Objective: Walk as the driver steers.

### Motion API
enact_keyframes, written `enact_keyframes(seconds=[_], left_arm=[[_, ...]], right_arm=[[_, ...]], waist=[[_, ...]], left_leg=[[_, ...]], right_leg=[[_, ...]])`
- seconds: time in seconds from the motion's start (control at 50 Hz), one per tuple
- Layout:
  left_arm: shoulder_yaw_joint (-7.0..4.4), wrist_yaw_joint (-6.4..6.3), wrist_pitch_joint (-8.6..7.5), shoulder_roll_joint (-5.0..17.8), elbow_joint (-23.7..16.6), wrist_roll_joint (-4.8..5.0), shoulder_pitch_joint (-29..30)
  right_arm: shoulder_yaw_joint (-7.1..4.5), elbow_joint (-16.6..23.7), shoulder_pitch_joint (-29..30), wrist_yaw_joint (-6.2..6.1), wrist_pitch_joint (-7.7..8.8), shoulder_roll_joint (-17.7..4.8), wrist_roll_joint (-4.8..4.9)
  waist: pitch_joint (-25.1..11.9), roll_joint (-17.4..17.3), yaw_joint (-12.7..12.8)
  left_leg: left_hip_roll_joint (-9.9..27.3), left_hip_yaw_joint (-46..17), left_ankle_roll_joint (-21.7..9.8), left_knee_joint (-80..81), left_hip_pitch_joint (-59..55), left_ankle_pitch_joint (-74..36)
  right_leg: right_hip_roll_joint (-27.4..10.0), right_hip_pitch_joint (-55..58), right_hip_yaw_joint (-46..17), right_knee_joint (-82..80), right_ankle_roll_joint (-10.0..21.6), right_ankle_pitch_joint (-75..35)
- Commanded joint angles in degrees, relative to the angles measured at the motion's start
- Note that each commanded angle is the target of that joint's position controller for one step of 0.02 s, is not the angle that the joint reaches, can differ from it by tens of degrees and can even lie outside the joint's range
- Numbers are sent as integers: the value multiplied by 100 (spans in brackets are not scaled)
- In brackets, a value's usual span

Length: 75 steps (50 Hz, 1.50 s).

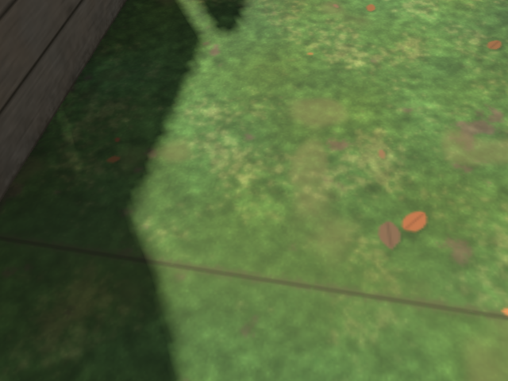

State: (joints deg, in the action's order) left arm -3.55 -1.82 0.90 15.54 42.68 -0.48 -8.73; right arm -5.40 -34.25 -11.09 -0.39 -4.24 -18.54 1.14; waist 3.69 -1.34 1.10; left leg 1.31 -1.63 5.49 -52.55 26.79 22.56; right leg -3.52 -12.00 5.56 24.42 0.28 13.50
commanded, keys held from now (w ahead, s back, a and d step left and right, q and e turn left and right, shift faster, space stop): q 0.08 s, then no key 0.92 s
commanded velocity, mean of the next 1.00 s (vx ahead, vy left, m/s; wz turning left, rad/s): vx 0.00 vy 0.00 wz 0.19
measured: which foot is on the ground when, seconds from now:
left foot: up 0.00-0.10, down 0.12-1.00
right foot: down 0.00-0.12, up 0.14-0.48, down 0.50-1.00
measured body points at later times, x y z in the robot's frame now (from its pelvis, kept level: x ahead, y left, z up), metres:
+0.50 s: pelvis +0.00 +0.04 -0.01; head +0.02 +0.05 +0.44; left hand +0.08 +0.34 -0.12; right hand +0.22 -0.18 -0.10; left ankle +0.00 +0.14 -0.74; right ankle +0.02 -0.10 -0.74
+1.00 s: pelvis +0.01 +0.02 -0.01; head +0.02 +0.02 +0.44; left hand +0.08 +0.29 -0.13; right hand +0.15 -0.22 -0.13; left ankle +0.00 +0.14 -0.74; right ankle +0.02 -0.10 -0.74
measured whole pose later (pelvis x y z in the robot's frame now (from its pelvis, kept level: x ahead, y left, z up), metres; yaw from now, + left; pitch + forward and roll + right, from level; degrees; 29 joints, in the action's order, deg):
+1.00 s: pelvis +0.01 +0.02 -0.01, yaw +9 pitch -2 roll +0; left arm -0.8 -0.9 -1.0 13.9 51.6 -0.5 -10.0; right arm -2.8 -50.6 -11.0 -1.8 -1.1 -13.9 -0.4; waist 2.3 0.1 0.1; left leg -1.1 -2.3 0.0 -28.2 11.2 15.2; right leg -0.6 -10.1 0.7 28.4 -0.2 16.5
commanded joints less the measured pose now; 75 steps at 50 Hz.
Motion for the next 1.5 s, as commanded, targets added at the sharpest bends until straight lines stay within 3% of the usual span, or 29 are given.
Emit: enact_keyframes(seconds=[0.02,0.06,0.1,0.12,0.14,0.16,0.18,0.2,0.22,0.24,0.3,0.36,0.42,0.46,0.48,0.5,0.52,0.54,0.56,0.58,0.66,0.86,1.22,1.5], left_arm=[[-376,49,-38,1313,-330,61,74],[-399,93,-56,1356,-303,144,84],[-379,108,-73,1282,-256,265,168],[-307,135,-97,1042,-109,237,-162],[-149,168,-114,614,-241,-60,-189],[-130,129,-120,621,-468,-101,129],[-236,84,-91,974,-449,6,383],[-259,76,-62,988,-420,101,399],[-269,38,-33,943,-284,89,257],[-283,12,1,990,-233,35,198],[-230,43,16,803,-111,58,-108],[-113,55,25,592,-162,47,82],[-98,69,23,664,-193,61,137],[-84,83,-6,630,-127,63,-16],[-52,103,-39,547,-57,24,-176],[-38,113,-73,613,-34,-62,-243],[-66,95,-96,900,-77,-99,-302],[-121,100,-109,1126,30,-24,-68],[-57,146,-140,773,-56,13,111],[-11,162,-175,645,-26,-37,115],[46,132,-289,582,122,-31,-58],[107,74,-255,544,396,-3,-80],[154,42,-226,491,1141,16,-206],[203,5,-209,431,1490,24,-439]], right_arm=[[-67,650,403,65,83,-412,4],[-101,651,311,106,44,-454,19],[-143,521,-55,129,30,-436,8],[-214,452,-279,78,41,-621,-12],[-331,513,-490,-21,77,-1175,-32],[-299,620,-335,-10,190,-1374,-219],[-211,559,-417,41,314,-1027,-266],[-125,448,-176,44,393,-846,-254],[-106,422,122,22,415,-767,-188],[-46,410,332,0,421,-651,-117],[63,348,503,-60,437,-448,-182],[68,222,503,-69,426,-447,-184],[68,52,428,-25,399,-513,-198],[131,-47,537,2,403,-398,-158],[182,-108,592,10,409,-292,-122],[229,-224,395,19,445,-168,-139],[254,-290,227,27,487,-99,-239],[232,-317,-93,38,500,-52,-264],[224,-366,239,17,479,-230,-300],[175,-355,450,-1,452,-322,-249],[177,-492,373,-63,356,-173,-204],[133,-1047,129,-123,383,-127,-167],[145,-2061,61,-215,374,-137,-131],[217,-2601,-4,-230,382,-63,-122]], waist=[[-698,1239,187],[-696,1239,116],[-750,1071,-155],[-879,577,-202],[-1117,-936,-133],[-1187,-1591,-223],[-1319,-902,-515],[-1043,-798,-333],[-913,-601,-191],[-799,-653,-125],[-926,-666,36],[-818,-677,-102],[-676,-720,-220],[-603,-641,-103],[-581,-531,48],[-625,-298,57],[-713,159,-99],[-686,974,-518],[-574,843,-240],[-456,734,-156],[-424,490,-95],[-391,94,-72],[-272,151,-89],[-188,130,-93]], left_leg=[[11,387,-94,777,-95,26],[-26,478,-259,1391,-402,-164],[-187,597,-580,2653,-1249,-1052],[-146,291,-792,3190,-2118,-1931],[1164,-1431,-1237,3179,-3269,-4090],[2310,-2535,-2487,3039,-2920,-5067],[2099,-2188,-2626,3178,-2641,-4545],[1684,-1650,-2278,3197,-2395,-4028],[1351,-1330,-1963,3223,-2272,-3499],[1235,-1164,-1851,3231,-2121,-3624],[1016,-827,-1837,3282,-1886,-3752],[978,-860,-1826,3291,-1855,-3106],[1072,-1147,-1924,3305,-1675,-2458],[1008,-1248,-1826,3231,-1511,-2080],[892,-1188,-1660,3162,-1338,-1859],[710,-1120,-1383,3107,-1152,-1580],[385,-862,-1073,2801,-984,-1127],[2,-435,-837,2945,-1247,-743],[-48,-365,-685,2827,-1611,-841],[-51,-353,-698,2734,-1639,-937],[28,-442,-812,2745,-1588,-1409],[36,-410,-691,2775,-1672,-1803],[22,-294,-630,2895,-1826,-1915],[-8,-201,-588,2967,-1737,-1754]], right_leg=[[-1411,846,-770,-499,1209,-2440],[-1491,852,-711,-313,1115,-2440],[-1356,547,-462,218,788,-2180],[-1107,7,-144,807,404,-1597],[-527,-1398,327,2350,-153,699],[109,-2376,-80,3605,-455,2589],[-25,-2317,-619,4236,-472,2519],[-99,-2287,-739,4307,-414,2130],[-138,-2263,-774,4116,-409,1724],[-115,-2179,-751,4031,-463,1363],[-11,-1580,-687,3629,-569,761],[-36,-1166,-675,2428,-558,752],[21,-763,-615,1675,-489,928],[72,-369,-567,900,-397,535],[105,69,-519,123,-316,-161],[-29,547,-736,-273,-218,-992],[-511,869,-1228,-254,-50,-2069],[-593,332,-1201,-19,267,-1348],[-424,-125,-1157,-178,315,-444],[-323,-262,-1082,-236,197,-122],[-164,-159,-900,-114,-1,-311],[-52,-22,-817,-60,52,-500],[93,43,-724,-232,68,-599],[148,17,-712,-301,105,-504]])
